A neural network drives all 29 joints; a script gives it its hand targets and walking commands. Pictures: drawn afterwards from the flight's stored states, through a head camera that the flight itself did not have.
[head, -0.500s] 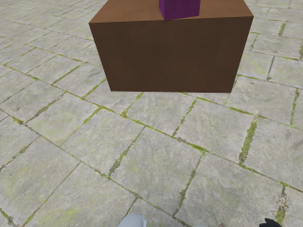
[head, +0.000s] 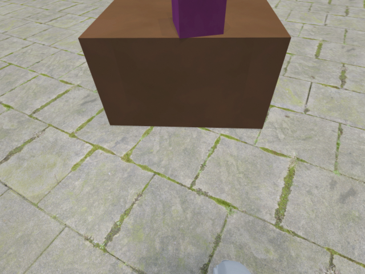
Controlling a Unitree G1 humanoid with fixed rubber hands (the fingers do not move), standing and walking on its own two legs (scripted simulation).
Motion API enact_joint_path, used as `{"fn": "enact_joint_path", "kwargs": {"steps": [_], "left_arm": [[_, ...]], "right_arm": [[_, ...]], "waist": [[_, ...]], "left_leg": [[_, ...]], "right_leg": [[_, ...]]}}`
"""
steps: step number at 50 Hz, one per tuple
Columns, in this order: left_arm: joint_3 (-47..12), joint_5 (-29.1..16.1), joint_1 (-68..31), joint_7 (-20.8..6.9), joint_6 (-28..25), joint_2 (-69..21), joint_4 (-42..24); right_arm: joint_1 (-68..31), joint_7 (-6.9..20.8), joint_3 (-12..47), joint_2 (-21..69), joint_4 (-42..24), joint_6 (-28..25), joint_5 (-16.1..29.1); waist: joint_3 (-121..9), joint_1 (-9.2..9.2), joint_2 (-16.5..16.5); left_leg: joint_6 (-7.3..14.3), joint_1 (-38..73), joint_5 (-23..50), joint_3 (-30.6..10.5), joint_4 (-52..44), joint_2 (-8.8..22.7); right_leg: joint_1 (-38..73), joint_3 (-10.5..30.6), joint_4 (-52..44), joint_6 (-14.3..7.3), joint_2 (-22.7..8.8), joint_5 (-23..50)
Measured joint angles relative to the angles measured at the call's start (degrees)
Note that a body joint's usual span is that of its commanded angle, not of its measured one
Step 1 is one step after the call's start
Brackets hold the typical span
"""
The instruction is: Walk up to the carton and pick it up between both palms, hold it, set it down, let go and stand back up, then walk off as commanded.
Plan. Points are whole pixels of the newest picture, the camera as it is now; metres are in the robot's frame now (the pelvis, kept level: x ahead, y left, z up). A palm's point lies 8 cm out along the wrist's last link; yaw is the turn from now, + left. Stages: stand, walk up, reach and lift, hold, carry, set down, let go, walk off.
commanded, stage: walk off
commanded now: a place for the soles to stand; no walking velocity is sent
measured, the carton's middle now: (196, 7) +1.41 -0.06 +0.07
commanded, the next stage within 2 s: stand in 1.90 s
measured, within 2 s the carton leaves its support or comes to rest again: neither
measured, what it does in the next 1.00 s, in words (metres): steps to the left: left foot, then right foot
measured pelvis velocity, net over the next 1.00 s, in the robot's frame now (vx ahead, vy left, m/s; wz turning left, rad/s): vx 0.04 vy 0.10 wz -0.04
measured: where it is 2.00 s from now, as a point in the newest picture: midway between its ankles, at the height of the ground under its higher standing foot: outside the picture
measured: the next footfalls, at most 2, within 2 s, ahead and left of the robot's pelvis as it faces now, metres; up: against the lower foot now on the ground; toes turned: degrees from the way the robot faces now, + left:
left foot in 0.32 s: +0.10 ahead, +0.21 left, +0.00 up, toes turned +3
right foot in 0.78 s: +0.14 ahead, -0.05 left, +0.00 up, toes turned +1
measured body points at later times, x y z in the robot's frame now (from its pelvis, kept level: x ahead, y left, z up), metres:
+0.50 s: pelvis +0.08 +0.09 +0.02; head +0.12 +0.12 +0.46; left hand +0.16 +0.40 -0.10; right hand +0.22 -0.22 -0.07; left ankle +0.11 +0.17 -0.67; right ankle +0.05 -0.10 -0.62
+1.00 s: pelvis +0.04 +0.10 +0.01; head +0.07 +0.10 +0.46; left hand +0.14 +0.42 -0.09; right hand +0.15 -0.20 -0.09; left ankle +0.07 +0.20 -0.66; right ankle +0.10 -0.05 -0.67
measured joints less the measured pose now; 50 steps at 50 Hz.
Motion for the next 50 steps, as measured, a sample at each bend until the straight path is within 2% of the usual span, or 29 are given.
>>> {"fn": "enact_joint_path", "kwargs": {"steps": [3, 9, 15, 17, 19, 21, 23, 28, 35, 38, 39, 40, 41, 45, 50], "left_arm": [[-0.1, 0.0, 0.4, 1.7, -0.4, 0.0, 0.0], [-0.1, 0.0, 2.5, 3.0, -1.0, 0.0, 0.9], [-0.1, 0.0, 2.4, 2.7, -0.4, 0.0, 2.3], [-0.1, 0.0, 1.8, 2.5, 0.1, 0.0, 2.5], [-0.1, -0.5, 0.6, 1.9, 0.8, 0.0, 3.1], [-0.1, -1.1, -0.5, 2.3, 1.2, 0.1, 3.1], [-0.1, -1.5, -1.4, 2.6, 1.4, 0.4, 3.1], [-0.1, -1.5, -3.6, 2.6, 1.5, 0.9, 3.1], [-0.1, -1.5, -5.5, 2.6, 2.1, 0.9, 4.4], [-0.1, -1.5, -5.5, 2.6, 2.1, 0.9, 4.8], [-0.1, -1.5, -5.5, 2.6, 2.1, 0.9, 5.1], [-0.1, -1.5, -5.6, 2.4, 2.1, 0.9, 5.2], [-0.1, -1.5, -5.6, 2.2, 2.1, 0.8, 5.2], [-0.1, -1.5, -5.6, 2.1, 1.9, 0.8, 5.5], [-0.1, -1.5, -5.6, 2.1, 1.7, 0.8, 5.5]], "right_arm": [[-3.1, 0.0, 0.0, 0.0, -0.1, 0.7, -0.1], [-13.9, 0.0, 0.0, 0.0, -0.2, -0.2, -0.5], [-17.4, 0.0, 0.0, -0.1, -0.2, 0.3, 1.0], [-17.4, 0.0, 0.0, 0.3, 0.1, 0.2, 1.3], [-17.2, 0.0, 0.0, 0.8, 0.6, -0.4, 1.6], [-15.9, 0.0, 0.0, 1.2, 0.6, -1.2, 2.4], [-14.5, 0.0, 0.0, 1.3, 0.7, -1.5, 2.9], [-13.8, -0.3, 0.0, 1.6, 0.6, -1.8, 2.7], [-13.0, -0.4, 0.0, 2.0, 0.7, -1.4, 2.0], [-13.0, -0.4, 0.0, 2.1, 0.6, -0.9, 1.6], [-12.9, -0.4, 0.0, 2.1, 0.6, -0.7, 1.6], [-12.9, -0.4, 0.0, 2.1, 0.7, -0.5, 1.5], [-12.8, -0.4, 0.0, 2.1, 0.8, -0.2, 1.5], [-12.7, -0.4, 0.0, 2.0, 1.0, 1.1, 2.2], [-12.7, -0.4, 0.0, 2.0, 1.0, 1.1, 2.3]], "waist": [[-0.4, -0.02, 1.4], [3.7, -0.06, 1.8], [3.5, -0.11, 3.2], [3.6, -0.09, 2.6], [4.1, -0.14, 1.8], [4.1, -0.15, 1.9], [3.5, -0.13, 1.7], [4.0, -0.09, 0.1], [6.2, -0.07, -0.5], [6.1, -0.03, -0.6], [6.0, -0.06, -0.5], [6.2, -0.1, -0.3], [6.4, -0.2, 0.0], [5.9, -0.22, 0.3], [6.0, -0.22, 0.3]], "left_leg": [[0.0, -7.7, 2.8, -0.1, 5.1, -0.3], [0.8, -16.3, 4.6, -0.1, 4.8, -0.3], [1.2, -15.5, 7.1, -0.2, -4.6, -0.3], [1.1, -14.5, 9.9, 0.4, -7.1, -0.8], [1.7, -13.5, 9.2, 1.4, -7.1, -1.3], [2.7, -12.3, 8.3, 1.4, -7.1, -0.9], [3.4, -11.5, 7.6, 1.4, -7.1, -0.7], [3.8, -10.0, 7.0, 3.1, -7.1, -0.7], [4.4, -7.8, 6.9, 6.2, -7.1, -0.7], [4.3, -8.2, 7.4, 7.3, -7.1, -0.7], [4.1, -8.4, 7.5, 7.6, -7.1, -0.7], [3.9, -8.5, 7.8, 7.5, -7.1, -0.7], [3.7, -8.5, 8.1, 7.2, -7.2, -0.6], [3.3, -8.3, 3.5, 6.9, -7.2, -1.6], [3.3, -6.6, 3.3, 6.1, -7.2, -1.7]], "right_leg": [[1.0, -2.1, -2.4, -0.1, -0.6, -0.7], [3.3, -1.0, -4.9, 0.6, -1.2, -0.9], [4.4, -0.2, -4.9, 3.2, -1.3, -2.9], [4.6, 0.4, -4.9, 4.0, -1.7, -3.2], [4.6, 2.2, -3.5, 3.7, -1.7, -2.0], [4.7, 4.4, 1.8, 3.5, 0.9, -6.8], [4.7, 5.6, 6.4, 3.2, 3.1, -8.1], [4.6, 6.5, 8.0, 3.1, 5.1, -6.7], [4.6, 6.5, 5.0, 3.1, 5.1, -7.5], [4.8, 6.0, -0.8, 3.0, 4.5, -7.8], [5.2, 5.7, -4.0, 2.9, 4.2, -5.5], [5.3, 5.7, -5.4, 2.7, 4.2, 0.1], [5.3, 5.3, -5.4, 2.4, 4.3, 2.2], [5.3, 5.0, -5.8, 1.8, 3.0, 1.2], [4.0, 5.0, -5.8, 2.3, 1.1, 2.2]]}}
